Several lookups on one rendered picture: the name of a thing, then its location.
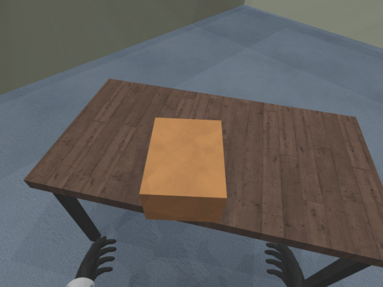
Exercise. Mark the carton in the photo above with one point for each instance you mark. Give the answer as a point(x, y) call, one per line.
point(184, 176)

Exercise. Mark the table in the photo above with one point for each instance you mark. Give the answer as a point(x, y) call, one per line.
point(301, 177)

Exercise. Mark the right robot hand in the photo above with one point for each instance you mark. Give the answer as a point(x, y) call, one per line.
point(291, 273)

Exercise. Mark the left robot hand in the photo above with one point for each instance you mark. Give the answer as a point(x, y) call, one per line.
point(91, 261)

